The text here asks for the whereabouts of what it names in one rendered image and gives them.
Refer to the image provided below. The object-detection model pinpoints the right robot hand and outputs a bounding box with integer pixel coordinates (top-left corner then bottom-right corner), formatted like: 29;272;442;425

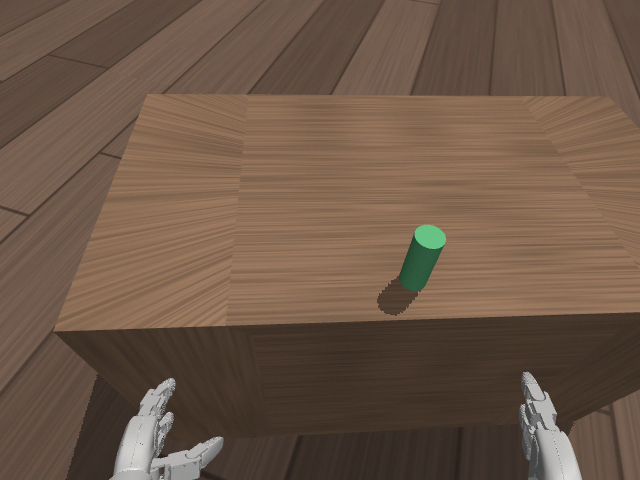
519;372;582;480

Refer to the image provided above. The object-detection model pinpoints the can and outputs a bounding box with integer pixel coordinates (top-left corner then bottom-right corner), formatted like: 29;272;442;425
399;225;446;291

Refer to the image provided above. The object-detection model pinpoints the left robot hand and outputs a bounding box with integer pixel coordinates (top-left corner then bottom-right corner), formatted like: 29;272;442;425
113;378;224;480

